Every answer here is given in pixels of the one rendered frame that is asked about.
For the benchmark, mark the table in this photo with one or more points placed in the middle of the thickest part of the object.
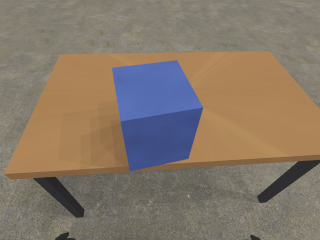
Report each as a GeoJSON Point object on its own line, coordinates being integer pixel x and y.
{"type": "Point", "coordinates": [254, 112]}

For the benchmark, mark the carton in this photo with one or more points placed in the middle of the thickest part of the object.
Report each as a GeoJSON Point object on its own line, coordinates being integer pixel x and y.
{"type": "Point", "coordinates": [159, 113]}

